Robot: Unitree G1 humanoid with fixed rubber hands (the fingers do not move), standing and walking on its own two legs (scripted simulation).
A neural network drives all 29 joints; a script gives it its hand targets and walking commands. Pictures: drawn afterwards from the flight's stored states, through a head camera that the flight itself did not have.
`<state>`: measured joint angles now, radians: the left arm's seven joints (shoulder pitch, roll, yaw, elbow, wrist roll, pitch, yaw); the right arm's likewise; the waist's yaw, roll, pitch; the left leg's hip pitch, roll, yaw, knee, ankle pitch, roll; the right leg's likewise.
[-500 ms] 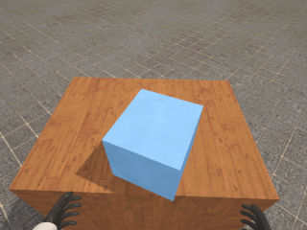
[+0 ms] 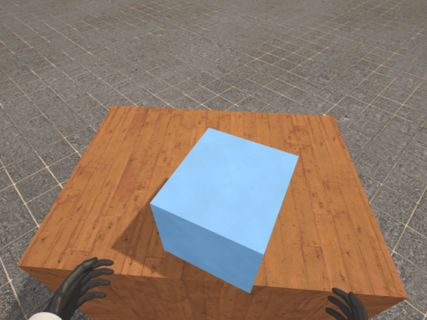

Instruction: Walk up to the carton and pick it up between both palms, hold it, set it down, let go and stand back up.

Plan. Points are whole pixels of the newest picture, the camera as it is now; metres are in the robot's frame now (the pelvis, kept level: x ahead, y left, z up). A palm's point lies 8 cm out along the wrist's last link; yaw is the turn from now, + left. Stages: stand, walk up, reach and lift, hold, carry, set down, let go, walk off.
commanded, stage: reach and lift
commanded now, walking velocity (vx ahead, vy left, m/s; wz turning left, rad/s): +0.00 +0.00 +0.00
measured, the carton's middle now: (228, 205) +0.36 +0.02 +0.01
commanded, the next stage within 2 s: none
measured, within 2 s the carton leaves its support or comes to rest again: neither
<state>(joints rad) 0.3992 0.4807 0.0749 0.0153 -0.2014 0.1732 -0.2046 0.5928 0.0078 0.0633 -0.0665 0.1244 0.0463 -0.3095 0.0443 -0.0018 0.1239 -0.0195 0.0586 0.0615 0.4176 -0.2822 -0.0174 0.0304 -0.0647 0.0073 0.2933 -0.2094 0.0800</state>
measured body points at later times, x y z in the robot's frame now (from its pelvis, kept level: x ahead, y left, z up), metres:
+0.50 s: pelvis -0.01 +0.01 +0.00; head +0.01 +0.05 +0.44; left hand +0.17 +0.27 +0.02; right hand +0.15 -0.15 +0.02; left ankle -0.03 +0.12 -0.74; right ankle -0.02 -0.17 -0.74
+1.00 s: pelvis -0.01 +0.00 +0.00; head +0.00 +0.02 +0.45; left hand +0.24 +0.25 +0.05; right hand +0.20 -0.17 +0.04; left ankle -0.03 +0.12 -0.74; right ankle -0.02 -0.17 -0.74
